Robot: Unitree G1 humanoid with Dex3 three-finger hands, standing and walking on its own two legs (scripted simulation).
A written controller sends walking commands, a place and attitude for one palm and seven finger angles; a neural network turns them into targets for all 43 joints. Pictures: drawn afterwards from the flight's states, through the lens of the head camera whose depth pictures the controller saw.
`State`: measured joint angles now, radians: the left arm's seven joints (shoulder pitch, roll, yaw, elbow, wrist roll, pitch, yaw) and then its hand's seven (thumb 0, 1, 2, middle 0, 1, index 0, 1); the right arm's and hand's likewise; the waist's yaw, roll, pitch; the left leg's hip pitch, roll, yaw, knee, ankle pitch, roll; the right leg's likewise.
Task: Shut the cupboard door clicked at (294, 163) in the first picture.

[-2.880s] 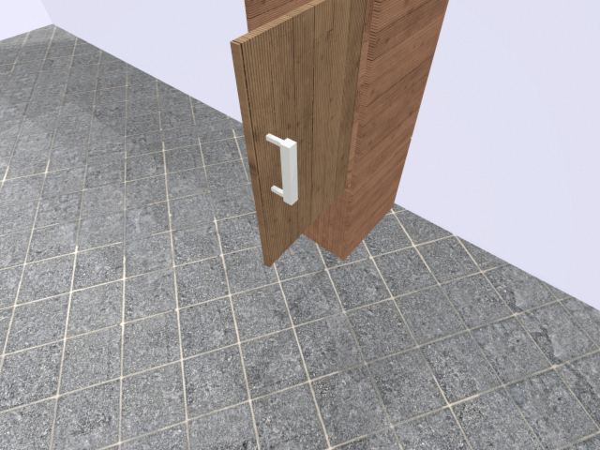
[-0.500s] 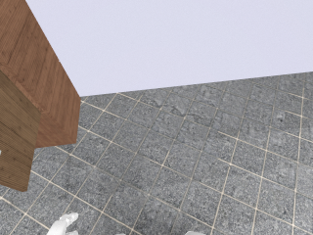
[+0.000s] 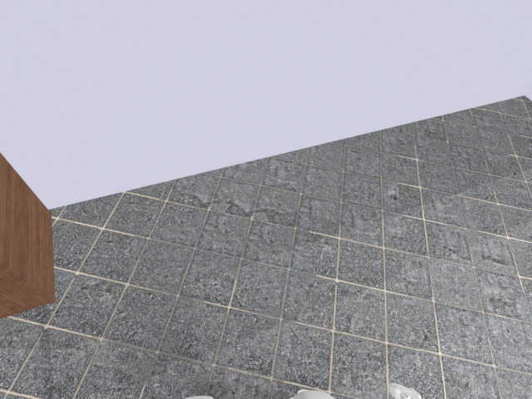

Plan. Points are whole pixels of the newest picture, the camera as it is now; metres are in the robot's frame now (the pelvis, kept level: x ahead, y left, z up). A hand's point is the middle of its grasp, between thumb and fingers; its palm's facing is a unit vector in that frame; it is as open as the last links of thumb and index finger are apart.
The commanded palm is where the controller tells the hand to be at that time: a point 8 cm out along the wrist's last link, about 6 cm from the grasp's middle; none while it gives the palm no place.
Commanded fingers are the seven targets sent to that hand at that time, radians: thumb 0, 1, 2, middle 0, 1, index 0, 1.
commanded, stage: walk around to get in front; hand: left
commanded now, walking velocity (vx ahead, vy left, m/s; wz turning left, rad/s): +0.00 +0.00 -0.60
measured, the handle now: out of the picture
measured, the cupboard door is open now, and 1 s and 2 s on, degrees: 93 93 93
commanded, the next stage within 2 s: none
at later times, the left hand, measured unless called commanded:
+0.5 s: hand (207, 367) +0.18 +0.11 -0.14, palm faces -0.28 -0.91 -0.30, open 7.4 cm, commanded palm none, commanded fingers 0.00 0.90 0.90 -0.20 -0.30 -0.20 -0.30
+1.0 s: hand (205, 341) +0.22 +0.12 -0.18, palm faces -0.46 -0.86 -0.23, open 7.4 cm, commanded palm none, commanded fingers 0.00 0.90 0.90 -0.20 -0.30 -0.20 -0.30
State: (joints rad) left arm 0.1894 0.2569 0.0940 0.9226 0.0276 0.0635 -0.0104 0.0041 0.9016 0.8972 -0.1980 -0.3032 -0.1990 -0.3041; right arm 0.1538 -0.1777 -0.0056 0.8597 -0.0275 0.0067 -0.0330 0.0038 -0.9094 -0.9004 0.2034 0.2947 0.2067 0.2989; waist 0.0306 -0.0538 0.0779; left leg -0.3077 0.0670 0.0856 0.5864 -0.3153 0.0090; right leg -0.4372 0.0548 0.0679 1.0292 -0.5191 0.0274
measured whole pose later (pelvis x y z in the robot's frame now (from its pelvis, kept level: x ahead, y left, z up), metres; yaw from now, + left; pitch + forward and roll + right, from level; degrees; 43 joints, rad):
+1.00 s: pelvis +0.08 -0.05 +0.00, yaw -34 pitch +3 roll +0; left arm 0.25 0.26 0.10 0.95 0.02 0.06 0.00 0.00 0.90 0.90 -0.20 -0.30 -0.20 -0.30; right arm 0.10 -0.18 -0.01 0.84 -0.02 0.01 -0.04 0.00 -0.91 -0.90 0.20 0.29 0.21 0.30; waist 0.06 -0.07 0.07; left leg -0.30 0.02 0.04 0.55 -0.30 0.01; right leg -0.39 0.10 0.11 0.89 -0.50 0.00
